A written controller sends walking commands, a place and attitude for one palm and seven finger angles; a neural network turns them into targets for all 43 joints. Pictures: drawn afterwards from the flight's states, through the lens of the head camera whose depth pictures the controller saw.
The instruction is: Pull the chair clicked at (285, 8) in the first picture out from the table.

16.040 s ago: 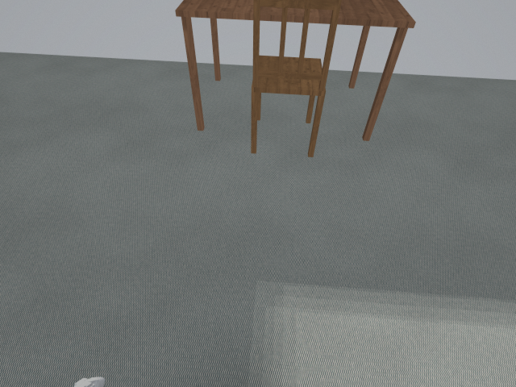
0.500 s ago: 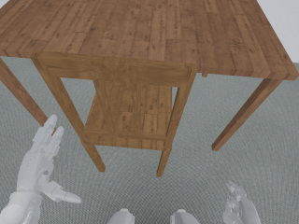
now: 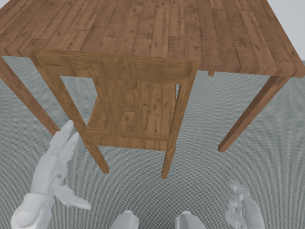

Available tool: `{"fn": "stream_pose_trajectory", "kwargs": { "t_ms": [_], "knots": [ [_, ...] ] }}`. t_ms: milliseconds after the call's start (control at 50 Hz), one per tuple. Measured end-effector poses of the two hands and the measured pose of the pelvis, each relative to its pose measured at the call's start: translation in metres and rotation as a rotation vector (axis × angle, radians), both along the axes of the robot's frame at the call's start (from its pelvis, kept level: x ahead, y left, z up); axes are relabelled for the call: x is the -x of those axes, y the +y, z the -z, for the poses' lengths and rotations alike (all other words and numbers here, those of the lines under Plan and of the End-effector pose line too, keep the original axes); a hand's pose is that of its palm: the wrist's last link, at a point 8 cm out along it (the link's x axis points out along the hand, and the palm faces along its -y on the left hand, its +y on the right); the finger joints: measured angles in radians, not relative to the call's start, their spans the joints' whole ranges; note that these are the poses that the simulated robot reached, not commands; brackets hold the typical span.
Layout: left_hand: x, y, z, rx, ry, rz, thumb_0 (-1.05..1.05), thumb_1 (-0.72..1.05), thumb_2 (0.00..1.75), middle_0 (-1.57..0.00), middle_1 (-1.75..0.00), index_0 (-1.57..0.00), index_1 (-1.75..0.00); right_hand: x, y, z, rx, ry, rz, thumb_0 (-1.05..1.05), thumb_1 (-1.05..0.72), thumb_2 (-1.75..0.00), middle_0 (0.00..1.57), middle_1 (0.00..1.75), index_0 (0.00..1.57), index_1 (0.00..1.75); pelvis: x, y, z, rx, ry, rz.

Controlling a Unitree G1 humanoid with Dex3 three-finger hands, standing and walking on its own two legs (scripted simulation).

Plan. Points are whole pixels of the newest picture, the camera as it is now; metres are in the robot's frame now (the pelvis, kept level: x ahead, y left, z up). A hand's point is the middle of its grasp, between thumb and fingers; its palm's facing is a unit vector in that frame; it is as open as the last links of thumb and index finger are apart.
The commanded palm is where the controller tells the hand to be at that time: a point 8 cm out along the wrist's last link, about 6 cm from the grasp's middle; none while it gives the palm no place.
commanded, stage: aim the fingers beside a spindle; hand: left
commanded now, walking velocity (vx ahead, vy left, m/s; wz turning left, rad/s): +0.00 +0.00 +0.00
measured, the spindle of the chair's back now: (107, 109) +0.46 +0.16 -0.01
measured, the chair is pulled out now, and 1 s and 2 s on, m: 0.00 0.00 0.00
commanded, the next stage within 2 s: none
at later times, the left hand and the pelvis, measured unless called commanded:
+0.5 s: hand (90, 158) +0.28 +0.17 +0.02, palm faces -0.07 -1.00 -0.03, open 16.9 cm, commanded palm +0.26 +0.23 +0.02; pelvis +0.00 +0.00 -0.01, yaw -1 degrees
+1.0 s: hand (98, 159) +0.29 +0.16 +0.00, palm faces -0.08 -1.00 -0.01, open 16.9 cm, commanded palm +0.28 +0.21 +0.00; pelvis +0.00 +0.00 -0.02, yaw -1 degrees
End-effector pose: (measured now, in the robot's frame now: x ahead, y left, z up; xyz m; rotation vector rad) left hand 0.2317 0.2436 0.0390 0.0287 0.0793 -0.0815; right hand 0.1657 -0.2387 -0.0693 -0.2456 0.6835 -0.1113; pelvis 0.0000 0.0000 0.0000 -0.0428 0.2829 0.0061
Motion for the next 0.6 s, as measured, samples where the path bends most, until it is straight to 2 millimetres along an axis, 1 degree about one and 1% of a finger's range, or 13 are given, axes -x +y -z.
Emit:
{"fn": "stream_pose_trajectory", "kwargs": {
  "t_ms": [60, 120, 200, 260, 300, 420, 460, 600],
  "knots": [
    [-0.004, -0.004, -0.005, -0.002, -0.045, -0.008, -0.02, -0.50, 0.30, -0.07, -0.08, -0.06, -0.08, 0.004, -0.002, 0.001, 0.004, 0.005, 0.007, 0.01, -0.90, -0.90, 0.20, 0.30, 0.20, 0.30, 0.001, 0.000, 0.001, -0.002, 0.003, 0.003],
    [-0.007, -0.002, -0.007, -0.011, -0.076, -0.029, -0.02, -0.50, 0.30, -0.07, -0.08, -0.06, -0.08, 0.007, -0.003, 0.004, 0.002, 0.019, 0.011, 0.01, -0.90, -0.90, 0.20, 0.30, 0.20, 0.30, 0.002, -0.001, 0.003, -0.004, 0.008, 0.005],
    [-0.013, -0.001, 0.003, -0.016, -0.044, -0.033, -0.02, -0.50, 0.30, -0.07, -0.08, -0.06, -0.08, 0.011, -0.003, 0.010, -0.002, 0.041, 0.009, 0.01, -0.90, -0.90, 0.20, 0.30, 0.20, 0.30, 0.003, -0.001, 0.006, -0.004, 0.018, 0.004],
    [-0.018, -0.005, 0.012, -0.008, -0.008, -0.015, -0.02, -0.50, 0.30, -0.06, -0.08, -0.06, -0.08, 0.013, -0.004, 0.015, -0.001, 0.054, 0.012, 0.01, -0.90, -0.90, 0.20, 0.30, 0.20, 0.30, 0.004, -0.001, 0.007, -0.004, 0.025, 0.005],
    [-0.020, -0.010, 0.014, -0.003, -0.006, -0.002, -0.02, -0.50, 0.30, -0.06, -0.08, -0.06, -0.08, 0.015, -0.004, 0.016, 0.000, 0.060, 0.016, 0.01, -0.90, -0.90, 0.20, 0.30, 0.20, 0.30, 0.004, 0.000, 0.008, -0.005, 0.030, 0.008],
    [-0.029, -0.016, 0.006, -0.002, -0.068, -0.005, -0.02, -0.50, 0.30, -0.07, -0.08, -0.06, -0.08, 0.016, -0.003, 0.020, -0.003, 0.075, 0.019, 0.01, -0.90, -0.90, 0.20, 0.30, 0.20, 0.30, 0.002, 0.000, 0.009, -0.006, 0.041, 0.011],
    [-0.032, -0.017, 0.007, -0.003, -0.070, -0.010, -0.02, -0.50, 0.30, -0.07, -0.08, -0.06, -0.08, 0.016, -0.002, 0.021, -0.008, 0.079, 0.017, 0.01, -0.90, -0.90, 0.20, 0.30, 0.20, 0.30, 0.001, 0.000, 0.010, -0.007, 0.044, 0.011],
    [-0.035, -0.020, 0.028, 0.007, 0.005, -0.011, -0.02, -0.50, 0.30, -0.07, -0.08, -0.06, -0.08, 0.011, -0.003, 0.026, -0.008, 0.093, 0.013, 0.01, -0.90, -0.90, 0.20, 0.30, 0.20, 0.30, 0.000, 0.001, 0.014, -0.009, 0.058, 0.014]
  ]
}}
